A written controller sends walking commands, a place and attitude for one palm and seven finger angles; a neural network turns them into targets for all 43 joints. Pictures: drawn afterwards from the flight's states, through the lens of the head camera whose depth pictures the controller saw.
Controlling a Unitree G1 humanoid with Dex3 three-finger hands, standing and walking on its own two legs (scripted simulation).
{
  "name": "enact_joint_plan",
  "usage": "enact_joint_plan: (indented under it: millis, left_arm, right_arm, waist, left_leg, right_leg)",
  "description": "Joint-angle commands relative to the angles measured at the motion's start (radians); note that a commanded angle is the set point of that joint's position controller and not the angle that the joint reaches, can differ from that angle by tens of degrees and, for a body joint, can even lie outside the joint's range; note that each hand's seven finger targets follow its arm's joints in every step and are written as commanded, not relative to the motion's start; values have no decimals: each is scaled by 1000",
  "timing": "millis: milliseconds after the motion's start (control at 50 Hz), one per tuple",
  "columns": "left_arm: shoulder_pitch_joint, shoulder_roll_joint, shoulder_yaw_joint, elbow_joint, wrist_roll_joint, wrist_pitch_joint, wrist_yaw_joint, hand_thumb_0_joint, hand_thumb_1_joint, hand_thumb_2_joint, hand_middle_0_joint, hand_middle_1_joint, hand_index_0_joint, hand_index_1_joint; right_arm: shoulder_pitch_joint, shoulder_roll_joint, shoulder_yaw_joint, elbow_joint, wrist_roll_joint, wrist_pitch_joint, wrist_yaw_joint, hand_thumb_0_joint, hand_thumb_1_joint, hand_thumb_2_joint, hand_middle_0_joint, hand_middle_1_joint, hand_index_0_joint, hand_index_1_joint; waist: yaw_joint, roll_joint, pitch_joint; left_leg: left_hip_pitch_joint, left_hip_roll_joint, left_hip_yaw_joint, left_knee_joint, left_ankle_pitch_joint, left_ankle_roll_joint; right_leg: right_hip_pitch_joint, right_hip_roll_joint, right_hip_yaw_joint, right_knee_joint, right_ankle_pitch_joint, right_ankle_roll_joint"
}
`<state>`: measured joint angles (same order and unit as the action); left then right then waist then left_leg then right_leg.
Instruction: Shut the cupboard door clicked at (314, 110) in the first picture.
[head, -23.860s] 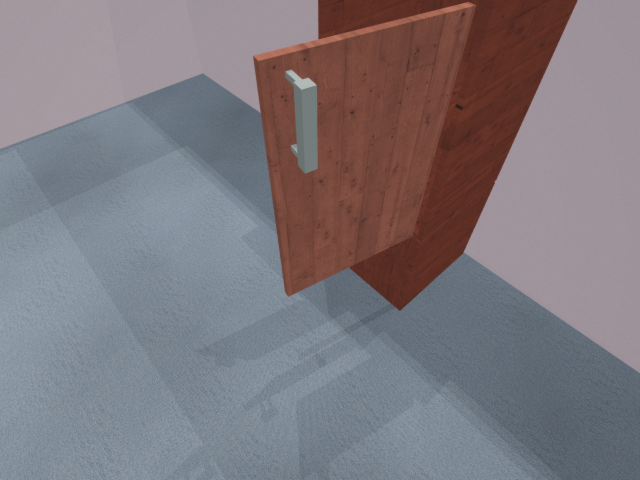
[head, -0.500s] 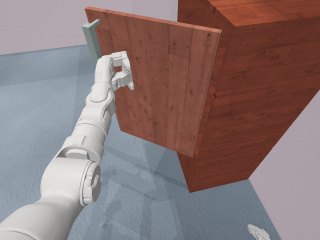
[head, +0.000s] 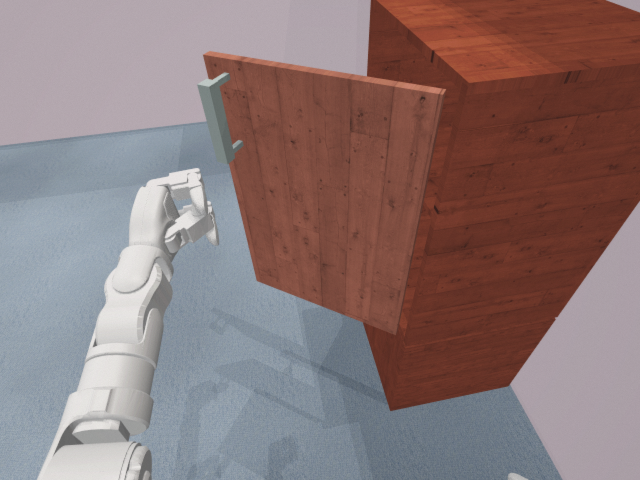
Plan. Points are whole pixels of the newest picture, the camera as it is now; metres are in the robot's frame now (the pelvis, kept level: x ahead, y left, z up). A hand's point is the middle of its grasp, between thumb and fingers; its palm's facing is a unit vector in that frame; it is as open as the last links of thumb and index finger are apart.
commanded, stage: draw the hand back to the body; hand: left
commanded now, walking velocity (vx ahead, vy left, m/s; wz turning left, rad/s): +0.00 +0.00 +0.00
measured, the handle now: (224, 118) +0.65 +0.19 +0.16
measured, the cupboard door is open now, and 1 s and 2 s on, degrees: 53 53 53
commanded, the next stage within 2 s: step back with the hand held close in 1.10 s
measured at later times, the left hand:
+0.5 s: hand (90, 301) +0.25 +0.24 +0.17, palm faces +0.37 -0.88 -0.29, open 4.4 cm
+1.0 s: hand (35, 352) +0.20 +0.28 +0.16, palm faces +0.49 -0.79 -0.37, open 7.3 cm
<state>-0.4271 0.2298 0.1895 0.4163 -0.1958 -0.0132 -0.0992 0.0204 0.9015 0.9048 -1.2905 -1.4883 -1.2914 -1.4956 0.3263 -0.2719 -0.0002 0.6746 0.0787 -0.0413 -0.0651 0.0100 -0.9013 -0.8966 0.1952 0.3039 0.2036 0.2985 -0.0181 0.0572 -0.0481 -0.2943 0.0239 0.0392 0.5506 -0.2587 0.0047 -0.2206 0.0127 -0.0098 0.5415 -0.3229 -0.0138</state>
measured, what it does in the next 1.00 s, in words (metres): stands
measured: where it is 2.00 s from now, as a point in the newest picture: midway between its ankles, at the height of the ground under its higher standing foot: outside the picture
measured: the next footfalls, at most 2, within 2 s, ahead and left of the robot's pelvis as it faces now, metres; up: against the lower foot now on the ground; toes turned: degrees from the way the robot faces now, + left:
none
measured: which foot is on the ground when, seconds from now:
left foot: down 0.00-1.00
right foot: down 0.00-1.00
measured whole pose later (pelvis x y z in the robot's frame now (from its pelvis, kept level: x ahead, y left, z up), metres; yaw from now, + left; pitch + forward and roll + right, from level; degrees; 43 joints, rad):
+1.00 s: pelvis +0.02 +0.01 +0.01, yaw +2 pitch -4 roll +0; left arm 0.42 0.31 0.33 -0.31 -0.08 -0.07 0.10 0.02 0.89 0.90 -0.22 -0.32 -0.22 -0.33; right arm 0.18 -0.23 0.01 0.63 0.02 -0.05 -0.08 0.01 -0.90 -0.90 0.20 0.30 0.20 0.30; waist 0.07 0.07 0.01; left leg -0.12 -0.01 0.02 0.41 -0.22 0.01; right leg -0.03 -0.01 -0.03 0.38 -0.29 0.00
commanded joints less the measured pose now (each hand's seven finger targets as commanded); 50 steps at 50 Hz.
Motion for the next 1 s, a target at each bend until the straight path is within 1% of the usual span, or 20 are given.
enact_joint_plan:
  millis: [0, 20, 60, 100, 180, 240, 260, 340, 400, 440, 540, 580, 640, 700, 760, 820, 860, 920, 940, 980]
  left_arm:
    - [-314, 167, 43, -307, -32, 33, -13, 0, 900, 900, -1163, -1350, -1163, -1350]
    - [-221, 199, -11, -428, 58, -51, 58, 0, 900, 900, -1135, -1320, -1135, -1320]
    - [-62, 160, -10, -423, 69, -82, 107, 0, 900, 900, -1080, -1260, -1080, -1260]
    - [-12, 181, 0, -488, 79, -91, 127, 0, 900, 900, -1025, -1200, -1025, -1200]
    - [14, 252, 65, -626, 101, -114, 157, 0, 900, 900, -915, -1080, -915, -1080]
    - [45, 260, 69, -724, 111, -123, 170, 0, 900, 900, -832, -990, -832, -990]
    - [87, 234, 52, -746, 109, -123, 175, 0, 900, 900, -805, -960, -805, -960]
    - [219, 231, 60, -792, 115, -121, 185, 0, 900, 900, -695, -840, -695, -840]
    - [376, 210, 72, -798, 109, -112, 184, 0, 900, 900, -613, -750, -613, -750]
    - [457, 234, 109, -812, 110, -109, 182, 0, 900, 900, -558, -690, -558, -690]
    - [622, 305, 228, -884, 106, -114, 187, 0, 900, 900, -420, -540, -420, -540]
    - [672, 331, 267, -947, 108, -126, 193, 0, 900, 900, -365, -480, -365, -480]
    - [764, 342, 297, -1002, 108, -126, 202, 0, 900, 900, -282, -390, -282, -390]
    - [856, 328, 306, -1001, 107, -123, 209, 0, 900, 900, -200, -300, -200, -300]
    - [762, 282, 243, -975, 116, -120, 210, 0, 900, 900, -200, -300, -200, -300]
    - [720, 282, 236, -919, 120, -115, 217, 0, 900, 900, -200, -300, -200, -300]
    - [725, 287, 244, -908, 119, -119, 219, 0, 900, 900, -200, -300, -200, -300]
    - [752, 323, 280, -942, 119, -128, 220, 0, 900, 900, -200, -300, -200, -300]
    - [746, 309, 264, -986, 119, -134, 219, 0, 900, 900, -200, -300, -200, -300]
    - [779, 316, 277, -995, 119, -132, 222, 0, 900, 900, -200, -300, -200, -300]
  right_arm:
    - [-196, -101, -12, -191, 1, -72, -10, 0, -900, -900, 200, 300, 200, 300]
    - [-189, -78, -7, -208, -19, -68, -7, 0, -900, -900, 200, 300, 200, 300]
    - [-228, -73, -3, -206, -28, -61, -8, 0, -900, -900, 200, 300, 200, 300]
    - [-235, -70, -1, -209, -30, -40, -7, 0, -900, -900, 200, 300, 200, 300]
    - [-251, -62, 5, -217, -40, -22, -10, 0, -900, -900, 200, 300, 200, 300]
    - [-265, -55, 11, -217, -46, -21, -11, 0, -900, -900, 200, 300, 200, 300]
    - [-260, -50, 9, -215, -51, -25, -11, 0, -900, -900, 200, 300, 200, 300]
    - [-268, -55, 12, -216, -56, -32, -6, 0, -900, -900, 200, 300, 200, 300]
    - [-273, -53, 7, -219, -59, -25, -3, 0, -900, -900, 200, 300, 200, 300]
    - [-278, -58, 7, -225, -58, -19, 0, 0, -900, -900, 200, 300, 200, 300]
    - [-283, -50, -1, -230, -62, -7, -1, 0, -900, -900, 200, 300, 200, 300]
    - [-282, -47, -6, -232, -64, -14, -2, 0, -900, -900, 200, 300, 200, 300]
    - [-277, -44, -7, -237, -64, -27, -1, 0, -900, -900, 200, 300, 200, 300]
    - [-270, -40, -12, -232, -61, -39, -5, 0, -900, -900, 200, 300, 200, 300]
    - [-263, -54, -16, -215, -61, -50, -10, 0, -900, -900, 200, 300, 200, 300]
    - [-256, -66, -21, -200, -63, -60, -19, 0, -900, -900, 200, 300, 200, 300]
    - [-255, -64, -22, -204, -64, -60, -24, 0, -900, -900, 200, 300, 200, 300]
    - [-257, -63, -22, -203, -68, -61, -23, 0, -900, -900, 200, 300, 200, 300]
    - [-265, -53, -19, -210, -66, -64, -20, 0, -900, -900, 200, 300, 200, 300]
    - [-265, -48, -15, -212, -70, -67, -19, 0, -900, -900, 200, 300, 200, 300]
  waist:
    - [35, -56, -188]
    - [15, -59, -101]
    - [24, -124, -80]
    - [27, -129, -83]
    - [34, -57, -118]
    - [33, 48, -119]
    - [32, 83, -119]
    - [38, 52, -89]
    - [48, -27, -70]
    - [58, -71, -51]
    - [78, -54, -56]
    - [85, -8, -87]
    - [89, 52, -74]
    - [86, 36, -17]
    - [60, 3, 46]
    - [57, -40, 71]
    - [66, -74, 34]
    - [83, -34, -32]
    - [83, 15, -58]
    - [88, 44, -60]
  left_leg:
    - [183, -37, -26, -93, 111, 38]
    - [188, -41, -22, -120, 113, 39]
    - [187, -32, -31, -139, 89, 36]
    - [207, -27, -29, -157, 103, 35]
    - [263, -28, -20, -173, 145, 33]
    - [300, -28, -21, -181, 172, 28]
    - [311, -26, -25, -181, 189, 25]
    - [320, -23, -35, -199, 189, 21]
    - [304, -21, -37, -199, 222, 22]
    - [284, -23, -35, -201, 231, 25]
    - [265, -26, -26, -187, 263, 28]
    - [276, -27, -25, -173, 298, 25]
    - [266, -28, -23, -162, 332, 22]
    - [261, -21, -21, -163, 321, 19]
    - [258, -22, -21, -174, 255, 25]
    - [263, -23, -24, -186, 207, 32]
    - [263, -26, -26, -187, 209, 37]
    - [279, -31, -27, -182, 242, 35]
    - [285, -32, -27, -183, 255, 32]
    - [281, -32, -25, -176, 284, 27]
  right_leg:
    - [-38, 19, -29, -117, 205, 1]
    - [-63, 0, -1, -168, 181, 6]
    - [-45, 1, -11, -172, 143, 12]
    - [-5, 0, -10, -183, 157, 11]
    - [35, -1, -7, -206, 198, 9]
    - [50, -2, -6, -222, 215, 2]
    - [65, -2, -9, -212, 231, -2]
    - [63, 4, -18, -233, 222, -1]
    - [91, 4, -25, -224, 260, 2]
    - [96, 2, -26, -228, 269, 5]
    - [123, -10, -24, -224, 307, 10]
    - [138, -11, -26, -213, 335, 8]
    - [140, -16, -24, -213, 368, 8]
    - [102, -10, -31, -221, 337, 9]
    - [45, -9, -33, -238, 266, 13]
    - [21, -9, -32, -254, 215, 16]
    - [45, -13, -31, -243, 217, 17]
    - [93, -15, -22, -235, 257, 14]
    - [112, -18, -22, -224, 269, 11]
    - [123, -18, -25, -219, 304, 10]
